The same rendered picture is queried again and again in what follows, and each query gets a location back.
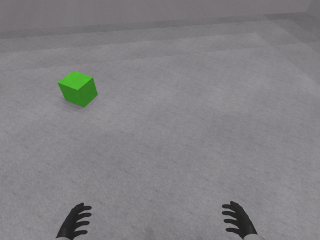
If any left robot hand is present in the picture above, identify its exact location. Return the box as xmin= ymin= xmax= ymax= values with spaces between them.
xmin=56 ymin=202 xmax=92 ymax=240

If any right robot hand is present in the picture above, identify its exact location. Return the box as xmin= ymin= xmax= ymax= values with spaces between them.
xmin=222 ymin=201 xmax=258 ymax=239

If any carton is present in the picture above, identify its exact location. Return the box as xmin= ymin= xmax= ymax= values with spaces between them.
xmin=58 ymin=71 xmax=98 ymax=107

